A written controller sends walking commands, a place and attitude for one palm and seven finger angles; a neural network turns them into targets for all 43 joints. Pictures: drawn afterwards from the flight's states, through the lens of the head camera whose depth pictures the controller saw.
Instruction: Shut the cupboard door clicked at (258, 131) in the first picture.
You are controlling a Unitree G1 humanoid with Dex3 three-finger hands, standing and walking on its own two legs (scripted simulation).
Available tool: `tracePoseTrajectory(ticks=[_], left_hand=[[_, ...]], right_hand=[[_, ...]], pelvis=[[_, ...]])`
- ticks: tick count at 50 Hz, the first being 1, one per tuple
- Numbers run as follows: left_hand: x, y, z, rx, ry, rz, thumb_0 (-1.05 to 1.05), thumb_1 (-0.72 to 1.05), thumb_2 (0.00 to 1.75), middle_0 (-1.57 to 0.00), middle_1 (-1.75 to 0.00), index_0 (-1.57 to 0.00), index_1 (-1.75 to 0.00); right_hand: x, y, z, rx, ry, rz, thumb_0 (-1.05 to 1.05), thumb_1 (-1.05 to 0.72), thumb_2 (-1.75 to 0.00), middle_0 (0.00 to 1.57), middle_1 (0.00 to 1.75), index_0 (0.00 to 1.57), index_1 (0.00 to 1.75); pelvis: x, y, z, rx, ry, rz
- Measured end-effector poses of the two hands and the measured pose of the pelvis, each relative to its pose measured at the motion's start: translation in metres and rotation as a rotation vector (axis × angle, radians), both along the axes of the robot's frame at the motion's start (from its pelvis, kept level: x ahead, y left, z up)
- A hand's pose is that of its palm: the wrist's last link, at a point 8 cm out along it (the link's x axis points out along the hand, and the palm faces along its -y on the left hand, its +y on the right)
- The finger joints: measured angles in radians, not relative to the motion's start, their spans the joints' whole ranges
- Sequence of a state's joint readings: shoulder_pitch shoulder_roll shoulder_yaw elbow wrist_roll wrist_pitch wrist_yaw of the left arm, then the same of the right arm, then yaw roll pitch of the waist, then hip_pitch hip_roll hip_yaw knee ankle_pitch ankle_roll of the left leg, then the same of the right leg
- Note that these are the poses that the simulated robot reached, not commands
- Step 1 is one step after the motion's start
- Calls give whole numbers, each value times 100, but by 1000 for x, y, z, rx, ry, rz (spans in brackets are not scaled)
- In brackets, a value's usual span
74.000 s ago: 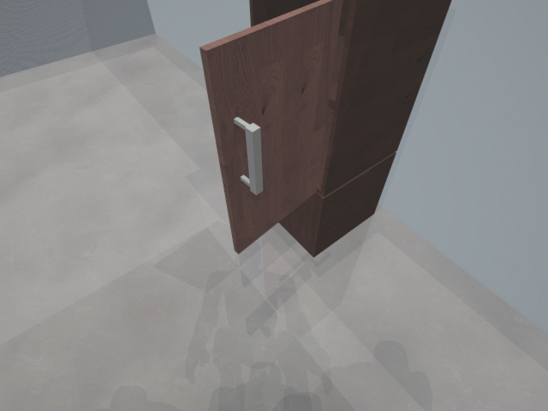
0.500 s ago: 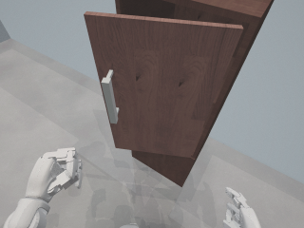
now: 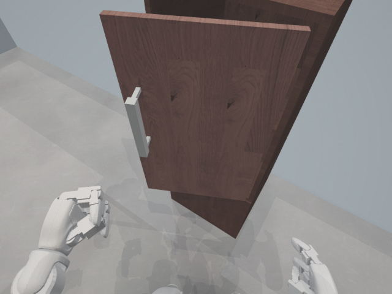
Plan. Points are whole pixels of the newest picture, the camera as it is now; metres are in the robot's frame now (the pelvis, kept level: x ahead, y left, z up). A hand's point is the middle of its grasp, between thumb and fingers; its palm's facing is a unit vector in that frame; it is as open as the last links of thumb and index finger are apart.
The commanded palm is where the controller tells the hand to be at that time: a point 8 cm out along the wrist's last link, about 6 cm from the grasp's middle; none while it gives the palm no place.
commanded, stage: bring the fist close to the handle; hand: left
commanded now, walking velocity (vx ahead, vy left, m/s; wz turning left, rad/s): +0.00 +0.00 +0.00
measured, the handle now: (140, 124) +0.47 +0.16 +0.07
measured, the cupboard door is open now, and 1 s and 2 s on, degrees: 25 25 16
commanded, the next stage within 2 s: push the door shut along its arc in 1.26 s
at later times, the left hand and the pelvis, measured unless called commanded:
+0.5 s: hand (126, 180) +0.31 +0.16 +0.07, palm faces -0.09 -1.00 -0.03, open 3.1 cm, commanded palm +0.30 +0.21 +0.08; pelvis +0.01 -0.01 +0.01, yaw -1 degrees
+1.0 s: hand (146, 151) +0.39 +0.14 +0.08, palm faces -0.08 -1.00 -0.03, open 3.1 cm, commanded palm +0.36 +0.19 +0.08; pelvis +0.01 -0.01 +0.01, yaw -2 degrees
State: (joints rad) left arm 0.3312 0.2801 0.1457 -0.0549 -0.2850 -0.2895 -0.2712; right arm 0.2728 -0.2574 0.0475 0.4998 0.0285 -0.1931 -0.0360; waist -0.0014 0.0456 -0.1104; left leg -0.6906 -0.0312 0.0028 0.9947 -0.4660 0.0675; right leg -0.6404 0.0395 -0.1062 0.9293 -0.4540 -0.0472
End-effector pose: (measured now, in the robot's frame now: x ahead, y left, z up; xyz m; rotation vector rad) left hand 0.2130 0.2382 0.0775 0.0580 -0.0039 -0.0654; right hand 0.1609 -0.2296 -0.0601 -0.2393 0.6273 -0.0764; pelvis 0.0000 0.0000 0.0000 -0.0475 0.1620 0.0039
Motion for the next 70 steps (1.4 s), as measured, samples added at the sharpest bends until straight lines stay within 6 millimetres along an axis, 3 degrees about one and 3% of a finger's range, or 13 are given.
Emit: tracePoseTrajectory(ticks=[21,46,57,70], left_hand=[[70,-17,-1,-22,-4,-19,2,90,90,-130,-150,-130,-150],[151,-46,-1,-28,-6,-14,2,90,90,-130,-150,-130,-150],[150,-45,-3,-30,0,-9,2,90,90,-129,-150,-130,-150],[149,-46,-4,-28,-2,-9,2,90,90,-130,-150,-130,-150]], right_hand=[[-16,-21,-9,-6,100,-64,1,-91,-90,20,30,21,30],[-45,-26,-26,18,262,-124,1,-91,-90,20,30,21,30],[-63,-31,-27,23,315,-161,1,-91,-90,20,30,20,30],[-55,-29,-25,18,288,-145,1,-91,-90,20,30,20,30]], pelvis=[[7,-7,5,18,16,-16],[8,-7,7,28,40,-33],[9,-7,10,32,39,-44],[3,-7,9,30,33,-38]])
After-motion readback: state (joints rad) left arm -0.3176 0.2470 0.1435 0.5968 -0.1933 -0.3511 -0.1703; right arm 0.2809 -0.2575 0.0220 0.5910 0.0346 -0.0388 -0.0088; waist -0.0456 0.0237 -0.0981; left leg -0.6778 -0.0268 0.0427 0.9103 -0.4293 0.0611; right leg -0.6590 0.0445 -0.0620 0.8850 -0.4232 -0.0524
